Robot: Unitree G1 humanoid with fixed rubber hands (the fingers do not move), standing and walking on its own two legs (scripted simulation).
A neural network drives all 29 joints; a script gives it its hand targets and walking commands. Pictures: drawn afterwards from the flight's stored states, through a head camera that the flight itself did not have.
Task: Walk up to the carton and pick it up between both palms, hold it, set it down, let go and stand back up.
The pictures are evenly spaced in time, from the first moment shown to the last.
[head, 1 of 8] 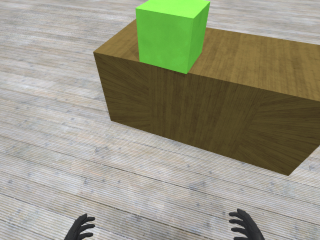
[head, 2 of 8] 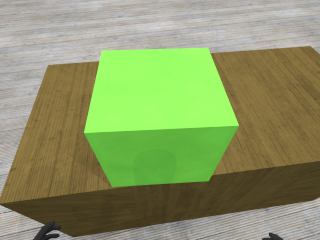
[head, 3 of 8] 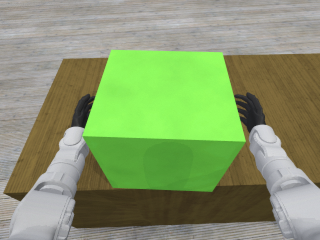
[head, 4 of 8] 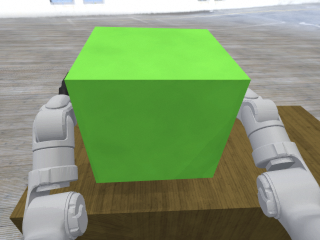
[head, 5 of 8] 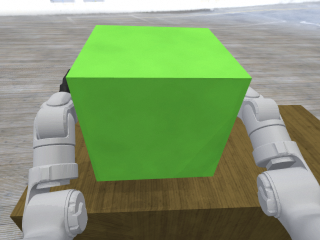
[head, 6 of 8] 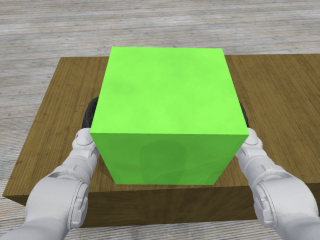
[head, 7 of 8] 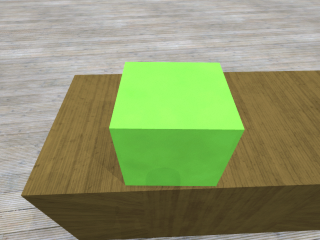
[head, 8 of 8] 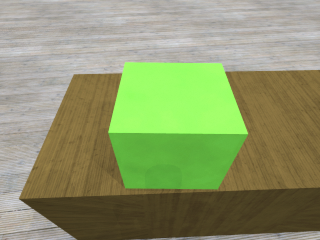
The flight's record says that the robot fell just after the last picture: no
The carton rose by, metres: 0.24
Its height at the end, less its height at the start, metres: +0.00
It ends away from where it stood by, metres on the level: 0.02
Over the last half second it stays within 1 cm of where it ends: yes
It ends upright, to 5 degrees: yes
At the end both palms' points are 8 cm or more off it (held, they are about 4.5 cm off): yes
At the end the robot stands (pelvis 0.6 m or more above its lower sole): yes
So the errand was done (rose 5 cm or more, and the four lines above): yes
